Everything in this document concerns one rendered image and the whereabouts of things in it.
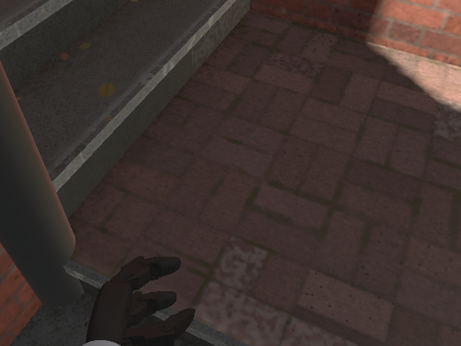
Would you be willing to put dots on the robot left hand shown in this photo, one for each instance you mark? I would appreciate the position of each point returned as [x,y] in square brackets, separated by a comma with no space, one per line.
[117,308]

